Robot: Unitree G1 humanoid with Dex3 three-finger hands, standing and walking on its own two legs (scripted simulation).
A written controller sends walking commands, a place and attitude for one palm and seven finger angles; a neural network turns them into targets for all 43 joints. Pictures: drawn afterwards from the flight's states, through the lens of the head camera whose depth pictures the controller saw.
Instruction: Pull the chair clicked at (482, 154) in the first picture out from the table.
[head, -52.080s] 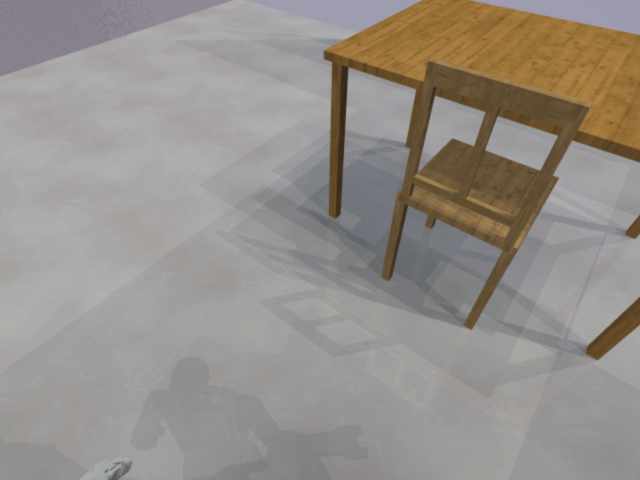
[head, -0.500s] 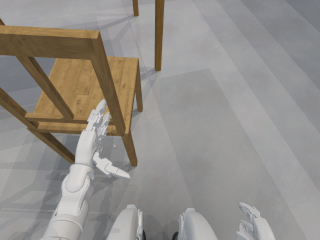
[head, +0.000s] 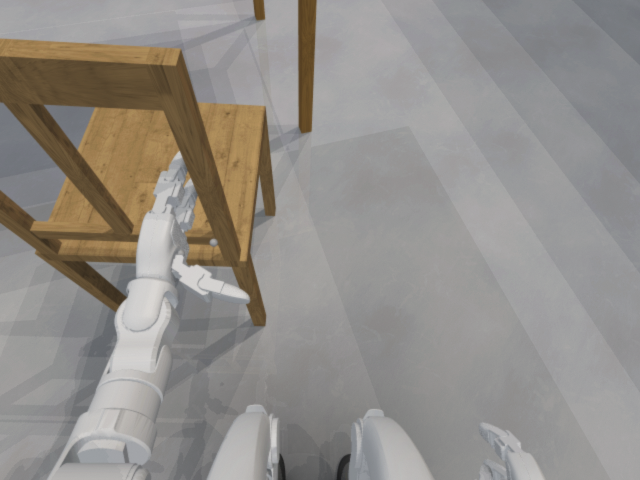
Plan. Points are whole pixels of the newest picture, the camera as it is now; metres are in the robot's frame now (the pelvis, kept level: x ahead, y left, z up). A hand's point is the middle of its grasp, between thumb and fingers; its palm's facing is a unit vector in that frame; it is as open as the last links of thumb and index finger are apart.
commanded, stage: push the fingers through the gap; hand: left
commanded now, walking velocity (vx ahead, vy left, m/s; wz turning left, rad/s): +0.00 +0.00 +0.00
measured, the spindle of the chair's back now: (83, 178) +0.49 +0.32 +0.01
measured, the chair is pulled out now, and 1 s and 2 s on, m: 0.47 0.47 0.47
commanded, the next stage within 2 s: hook a spindle and tug to test in 1.10 s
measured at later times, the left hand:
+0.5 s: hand (221, 210) +0.44 +0.13 +0.02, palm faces -0.02 -1.00 -0.02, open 16.9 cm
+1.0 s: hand (225, 200) +0.46 +0.13 +0.02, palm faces -0.01 -1.00 -0.02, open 17.0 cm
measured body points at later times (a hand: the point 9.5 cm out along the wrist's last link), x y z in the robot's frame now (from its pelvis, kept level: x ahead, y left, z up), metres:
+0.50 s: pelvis +0.00 +0.01 +0.00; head +0.14 +0.02 +0.43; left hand +0.44 +0.19 +0.02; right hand +0.08 -0.25 -0.12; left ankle +0.02 +0.09 -0.62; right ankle +0.01 -0.10 -0.62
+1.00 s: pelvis +0.00 +0.00 +0.00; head +0.13 +0.02 +0.43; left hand +0.45 +0.18 +0.03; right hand +0.06 -0.26 -0.12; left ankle +0.02 +0.09 -0.62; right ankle +0.01 -0.10 -0.62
